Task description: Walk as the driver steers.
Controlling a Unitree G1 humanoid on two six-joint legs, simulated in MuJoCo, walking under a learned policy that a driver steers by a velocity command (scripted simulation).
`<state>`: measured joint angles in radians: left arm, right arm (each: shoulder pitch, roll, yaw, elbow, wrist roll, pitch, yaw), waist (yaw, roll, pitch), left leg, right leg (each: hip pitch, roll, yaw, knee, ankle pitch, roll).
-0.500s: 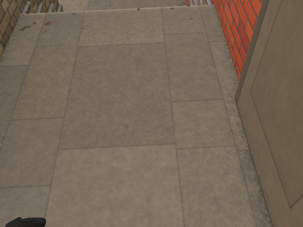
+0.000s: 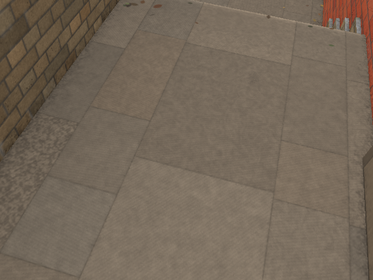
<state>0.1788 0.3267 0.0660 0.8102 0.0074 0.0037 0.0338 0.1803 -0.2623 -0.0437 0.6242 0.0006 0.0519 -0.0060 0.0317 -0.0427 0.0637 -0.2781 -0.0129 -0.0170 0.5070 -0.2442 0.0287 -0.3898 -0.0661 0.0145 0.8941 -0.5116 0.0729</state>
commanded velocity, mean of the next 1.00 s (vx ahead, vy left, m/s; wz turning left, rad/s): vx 0.00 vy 0.00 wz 0.05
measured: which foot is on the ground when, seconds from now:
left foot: down 0.00-1.00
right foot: up 0.00-0.22, down 0.24-1.00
